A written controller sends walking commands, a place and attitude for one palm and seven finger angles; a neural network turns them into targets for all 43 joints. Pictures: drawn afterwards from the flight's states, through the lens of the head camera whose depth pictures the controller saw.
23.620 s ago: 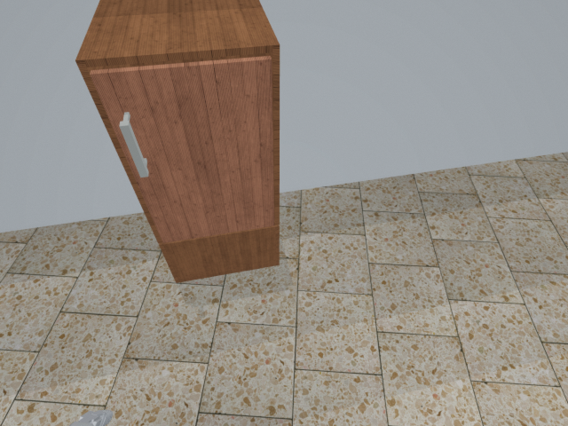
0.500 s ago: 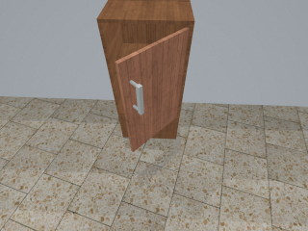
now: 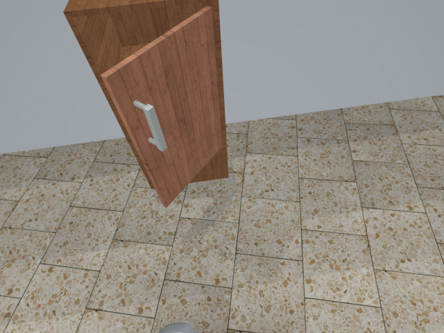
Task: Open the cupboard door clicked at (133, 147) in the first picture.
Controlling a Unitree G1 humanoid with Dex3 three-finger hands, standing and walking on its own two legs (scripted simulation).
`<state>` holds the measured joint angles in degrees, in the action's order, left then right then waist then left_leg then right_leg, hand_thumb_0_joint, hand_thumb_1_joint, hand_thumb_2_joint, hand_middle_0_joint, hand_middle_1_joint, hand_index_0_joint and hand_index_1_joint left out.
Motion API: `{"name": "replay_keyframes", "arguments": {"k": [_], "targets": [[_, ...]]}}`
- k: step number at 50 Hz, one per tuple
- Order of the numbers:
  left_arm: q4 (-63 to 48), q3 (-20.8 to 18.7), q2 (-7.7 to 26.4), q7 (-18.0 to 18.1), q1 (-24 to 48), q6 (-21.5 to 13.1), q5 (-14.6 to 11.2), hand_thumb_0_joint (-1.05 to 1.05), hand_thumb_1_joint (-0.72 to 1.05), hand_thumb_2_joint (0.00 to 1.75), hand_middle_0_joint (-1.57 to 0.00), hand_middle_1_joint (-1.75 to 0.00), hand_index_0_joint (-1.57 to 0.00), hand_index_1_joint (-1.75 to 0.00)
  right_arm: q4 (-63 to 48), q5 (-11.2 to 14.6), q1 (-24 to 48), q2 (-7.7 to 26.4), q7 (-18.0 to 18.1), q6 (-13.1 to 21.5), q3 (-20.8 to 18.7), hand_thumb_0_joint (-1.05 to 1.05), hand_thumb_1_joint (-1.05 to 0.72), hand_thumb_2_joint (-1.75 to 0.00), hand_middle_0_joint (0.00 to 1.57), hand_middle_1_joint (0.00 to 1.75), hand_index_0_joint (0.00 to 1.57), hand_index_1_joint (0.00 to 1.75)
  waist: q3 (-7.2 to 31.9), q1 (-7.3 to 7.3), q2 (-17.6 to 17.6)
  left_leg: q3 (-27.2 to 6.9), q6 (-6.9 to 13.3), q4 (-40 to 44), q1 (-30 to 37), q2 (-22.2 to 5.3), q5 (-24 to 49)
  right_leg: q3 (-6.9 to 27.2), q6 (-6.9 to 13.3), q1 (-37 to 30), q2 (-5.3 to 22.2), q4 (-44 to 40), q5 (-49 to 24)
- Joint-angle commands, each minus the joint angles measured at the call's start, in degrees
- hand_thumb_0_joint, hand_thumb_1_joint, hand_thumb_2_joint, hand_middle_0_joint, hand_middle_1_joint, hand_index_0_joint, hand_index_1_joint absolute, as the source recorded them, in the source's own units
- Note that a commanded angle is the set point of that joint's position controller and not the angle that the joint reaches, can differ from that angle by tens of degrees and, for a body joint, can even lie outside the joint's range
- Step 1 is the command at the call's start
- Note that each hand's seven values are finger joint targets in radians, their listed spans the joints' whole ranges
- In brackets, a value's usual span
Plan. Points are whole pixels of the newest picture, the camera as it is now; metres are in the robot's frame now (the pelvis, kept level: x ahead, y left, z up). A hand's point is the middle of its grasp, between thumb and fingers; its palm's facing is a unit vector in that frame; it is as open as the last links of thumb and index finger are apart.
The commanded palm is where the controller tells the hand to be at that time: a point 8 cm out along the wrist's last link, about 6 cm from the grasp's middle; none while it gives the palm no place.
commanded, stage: walk to a spot facing it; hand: left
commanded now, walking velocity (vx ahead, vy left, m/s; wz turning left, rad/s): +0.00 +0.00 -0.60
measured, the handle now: (150, 126) +0.59 +0.25 -0.03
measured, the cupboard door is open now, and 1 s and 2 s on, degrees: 47 47 47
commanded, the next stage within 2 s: none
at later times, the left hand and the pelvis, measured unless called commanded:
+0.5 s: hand out of the picture +0.10 +0.21 -0.16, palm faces -0.17 -0.95 -0.25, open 7.4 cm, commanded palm none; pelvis +0.00 +0.01 +0.01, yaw -16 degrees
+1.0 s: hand (189, 297) +0.20 +0.10 -0.16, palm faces -0.54 -0.81 -0.22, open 7.4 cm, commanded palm none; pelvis +0.00 -0.01 +0.01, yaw -34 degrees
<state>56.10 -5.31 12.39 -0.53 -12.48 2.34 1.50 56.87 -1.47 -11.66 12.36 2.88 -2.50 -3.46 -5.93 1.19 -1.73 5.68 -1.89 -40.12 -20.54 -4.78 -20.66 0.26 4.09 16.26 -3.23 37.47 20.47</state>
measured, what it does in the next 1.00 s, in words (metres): steps on the spot, turning right: left foot, then right foot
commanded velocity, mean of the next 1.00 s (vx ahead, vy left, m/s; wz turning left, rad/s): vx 0.03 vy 0.00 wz -0.60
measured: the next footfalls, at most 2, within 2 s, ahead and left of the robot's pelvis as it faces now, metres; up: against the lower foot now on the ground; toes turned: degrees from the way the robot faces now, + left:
left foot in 0.46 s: +0.07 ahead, +0.16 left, +0.00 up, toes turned -19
right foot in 0.68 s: +0.02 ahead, -0.14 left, +0.00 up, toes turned -24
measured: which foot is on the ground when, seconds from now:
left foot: up 0.00-0.44, down 0.46-0.68, up 0.70-0.88, down 0.90-1.00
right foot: down 0.00-0.46, up 0.48-0.66, down 0.68-0.90, up 0.92-1.00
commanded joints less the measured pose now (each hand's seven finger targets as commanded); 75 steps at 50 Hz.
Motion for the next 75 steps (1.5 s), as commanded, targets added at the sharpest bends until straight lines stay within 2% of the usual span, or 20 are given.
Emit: {"name": "replay_keyframes", "arguments": {"k": [1, 20, 22, 24, 27, 32, 34, 36, 42, 43, 45, 47, 54, 55, 56, 57, 59, 70, 72, 75], "targets": [[-2.8, -2.1, 10.3, 2.1, -4.2, -0.9, -0.2, 0.00, 0.90, 0.90, -0.20, -0.30, -0.20, -0.30, -6.4, 0.5, 4.2, 5.5, -0.2, 0.6, -1.7, 0.00, -0.90, -0.90, 0.20, 0.30, 0.20, 0.30, 3.6, 0.88, 9.9, -8.1, -0.1, -24.5, -14.4, 1.7, -8.1, 25.4, 8.4, -9.4, 18.5, -16.7, -32.5], [-7.1, -2.2, 10.6, 2.0, -1.1, -0.9, -0.3, 0.00, 0.90, 0.90, -0.20, -0.30, -0.20, -0.30, -9.6, 1.7, 2.3, 4.9, 0.2, 2.0, -1.1, 0.00, -0.90, -0.90, 0.20, 0.30, 0.20, 0.30, 11.2, -2.03, 7.2, -9.2, 0.1, 12.3, 8.6, 4.4, 4.0, 27.8, 2.9, -4.5, 9.0, -10.2, -33.6], [-9.1, -1.2, 6.3, 0.9, -1.7, -1.0, -1.3, 0.00, 0.90, 0.90, -0.20, -0.30, -0.20, -0.30, -9.5, 0.4, -1.0, 12.8, 0.6, 2.8, -2.4, 0.00, -0.90, -0.90, 0.20, 0.30, 0.20, 0.30, 11.7, -2.71, -13.5, -28.5, 8.4, 23.1, 25.1, -16.3, 13.2, 13.0, -3.7, 17.3, -2.9, 3.9, 3.0], [-12.4, -1.2, 7.5, -0.2, 1.9, -1.7, -0.3, 0.00, 0.90, 0.90, -0.20, -0.30, -0.20, -0.30, -11.7, -0.6, -1.5, 14.5, 0.5, 2.6, -2.4, 0.00, -0.90, -0.90, 0.20, 0.30, 0.20, 0.30, 7.2, -2.92, -6.7, -31.6, 16.4, 22.2, 12.4, -25.5, 21.4, 4.8, -6.7, 18.3, 2.2, 23.4, 14.4], [-10.7, -1.0, 6.2, -1.2, 2.5, -0.6, -0.5, 0.00, 0.90, 0.90, -0.20, -0.30, -0.20, -0.30, -11.4, -1.1, 1.3, 10.6, 0.4, 2.6, -1.3, 0.00, -0.90, -0.90, 0.20, 0.30, 0.20, 0.30, 7.5, -0.82, -12.3, -13.0, 10.6, 16.4, 12.1, -13.8, 39.1, 0.8, -6.2, 14.4, 3.6, 22.0, 10.4], [-8.8, -1.2, 7.3, -2.0, -3.3, -0.7, -0.6, 0.00, 0.90, 0.90, -0.20, -0.30, -0.20, -0.30, -11.5, -0.3, 1.6, 12.9, -0.2, 1.7, -2.1, 0.00, -0.90, -0.90, 0.20, 0.30, 0.20, 0.30, 8.2, 1.65, -5.3, -4.2, 3.6, 5.2, 0.6, -8.4, 20.1, -5.5, -4.3, -8.4, 0.9, -4.3, -7.5], [-8.3, -3.1, 18.8, -0.2, -7.1, -1.4, 0.1, 0.00, 0.90, 0.90, -0.20, -0.30, -0.20, -0.30, -14.9, 1.0, 3.3, 6.3, -1.1, 1.3, -0.7, 0.00, -0.90, -0.90, 0.20, 0.30, 0.20, 0.30, 9.2, 4.32, 20.3, 0.1, -2.1, -20.8, -13.7, 2.6, -17.9, 30.7, 7.1, -12.4, 25.4, -20.6, -24.2], [-9.4, -2.7, 16.9, 0.4, -2.0, -0.6, 0.2, 0.00, 0.90, 0.90, -0.20, -0.30, -0.20, -0.30, -13.3, 1.1, 2.5, 8.1, -1.1, 1.2, -1.0, 0.00, -0.90, -0.90, 0.20, 0.30, 0.20, 0.30, 8.9, 2.06, 14.5, -6.1, -0.3, -25.6, -11.5, 0.3, -13.9, 27.3, 9.5, -4.7, 20.4, -19.2, -4.1], [-9.5, -1.4, 13.3, 1.0, 4.7, -0.2, -0.2, 0.00, 0.90, 0.90, -0.20, -0.30, -0.20, -0.30, -7.8, 1.1, -6.3, 5.1, -0.9, 2.0, 0.1, 0.00, -0.90, -0.90, 0.20, 0.30, 0.20, 0.30, 10.9, -3.06, 8.1, -3.1, -0.7, 4.9, 6.5, 3.2, 0.1, 19.8, 4.5, 2.9, 13.0, -11.2, -17.8], [-9.9, -0.9, 12.1, 0.7, 5.8, 0.1, -0.6, 0.00, 0.90, 0.90, -0.20, -0.30, -0.20, -0.30, -7.1, 0.9, -8.8, 6.6, -0.7, 2.3, -0.2, 0.00, -0.90, -0.90, 0.20, 0.30, 0.20, 0.30, 10.5, -4.37, 5.3, -5.1, 0.4, 13.6, 13.0, 1.4, 2.2, 17.0, 1.3, 8.9, 9.8, -8.9, -10.9], [-12.5, 0.3, 7.6, -0.4, 6.5, 0.3, -1.2, 0.00, 0.90, 0.90, -0.20, -0.30, -0.20, -0.30, -8.6, -0.7, -9.5, 15.7, 0.0, 3.0, -1.7, 0.00, -0.90, -0.90, 0.20, 0.30, 0.20, 0.30, 6.8, -4.53, -16.6, -31.6, 11.0, 29.1, 12.1, -22.9, -0.9, 1.2, -5.3, 20.3, -0.3, 15.5, 13.0], [-11.7, -0.6, 8.5, -1.4, 8.3, -0.1, 0.0, 0.00, 0.90, 0.90, -0.20, -0.30, -0.20, -0.30, -9.2, -1.2, -6.3, 14.5, -0.5, 3.5, -1.4, 0.00, -0.90, -0.90, 0.20, 0.30, 0.20, 0.30, 5.7, -2.66, -6.5, -24.8, 12.4, 26.0, 6.9, -19.8, 8.1, 2.1, -5.6, 17.1, 3.2, 25.1, 9.4], [-9.6, 0.4, 5.2, -3.0, 5.1, -1.7, -0.4, 0.00, 0.90, 0.90, -0.20, -0.30, -0.20, -0.30, -7.3, -0.7, -8.2, 13.3, -1.3, 3.5, -1.4, 0.00, -0.90, -0.90, 0.20, 0.30, 0.20, 0.30, 8.5, -1.99, -7.2, -1.1, 4.3, 11.8, 8.4, -11.7, 10.6, -8.9, -3.3, -3.3, 0.7, -6.7, 0.4], [-7.7, -0.8, 8.3, -2.5, -0.8, -2.0, -0.3, 0.00, 0.90, 0.90, -0.20, -0.30, -0.20, -0.30, -8.3, -0.2, -6.2, 11.8, -1.6, 3.5, -1.2, 0.00, -0.90, -0.90, 0.20, 0.30, 0.20, 0.30, 9.9, 1.16, -1.5, 2.4, 1.9, 3.7, -1.4, -8.7, 2.8, -3.2, -1.4, -15.7, 3.9, -12.9, 0.3], [-5.9, -2.7, 15.8, -1.4, -6.9, -2.6, 0.3, 0.00, 0.90, 0.90, -0.20, -0.30, -0.20, -0.30, -11.3, 0.7, -2.2, 6.7, -2.1, 3.5, -0.2, 0.00, -0.90, -0.90, 0.20, 0.30, 0.20, 0.30, 9.7, 4.56, 19.5, 8.7, -1.9, -13.4, -19.7, -0.3, -13.7, 23.4, 5.5, -26.3, 20.3, -21.5, 3.1], [-5.0, -3.1, 18.4, -0.6, -11.3, -2.5, -0.8, 0.00, 0.90, 0.90, -0.20, -0.30, -0.20, -0.30, -14.2, 0.4, 5.2, 8.2, -2.2, 3.3, -0.1, 0.00, -0.90, -0.90, 0.20, 0.30, 0.20, 0.30, 6.6, 8.61, 18.1, -1.2, -1.6, -22.5, -25.3, -0.3, -19.0, 33.3, 11.2, -21.9, 26.7, -25.2, 2.0], [-6.5, -2.3, 14.3, 0.4, -4.6, -2.9, -0.3, 0.00, 0.90, 0.90, -0.20, -0.30, -0.20, -0.30, -12.8, 0.4, 4.4, 8.8, -2.6, 3.7, -1.1, 0.00, -0.90, -0.90, 0.20, 0.30, 0.20, 0.30, 5.8, 3.40, 10.8, -6.2, -1.2, -25.4, -23.3, -2.7, -9.9, 29.9, 11.2, -15.2, 22.4, -24.4, 12.2], [-5.7, -1.5, 10.1, -0.5, -0.1, -4.4, -0.4, 0.00, 0.90, 0.90, -0.20, -0.30, -0.20, -0.30, -8.5, 0.3, -3.0, 5.7, -2.9, 5.6, -1.0, 0.00, -0.90, -0.90, 0.20, 0.30, 0.20, 0.30, 5.4, -3.69, 5.8, -1.8, -0.8, 11.7, 13.5, 2.4, 6.2, 16.0, 4.5, 6.6, 10.2, -16.5, 4.1], [-7.8, 0.1, 3.7, -1.5, 0.4, -4.3, -0.9, 0.00, 0.90, 0.90, -0.20, -0.30, -0.20, -0.30, -4.8, -1.4, -17.6, 15.9, -1.3, 6.4, -3.2, 0.00, -0.90, -0.90, 0.20, 0.30, 0.20, 0.30, 11.2, -9.73, -19.0, -31.1, 7.8, 25.0, 32.5, -20.2, -14.7, 1.5, -1.8, 26.3, -2.0, 14.4, 12.5], [-9.1, -0.5, 5.0, -2.3, 6.6, -5.1, 0.4, 0.00, 0.90, 0.90, -0.20, -0.30, -0.20, -0.30, -5.9, -1.4, -14.5, 12.8, -1.7, 6.3, -2.0, 0.00, -0.90, -0.90, 0.20, 0.30, 0.20, 0.30, 3.5, -7.27, -6.5, -32.1, 12.6, 30.1, 16.6, -22.9, -16.7, 2.5, -2.2, 29.8, 6.3, 33.0, 7.2]]}}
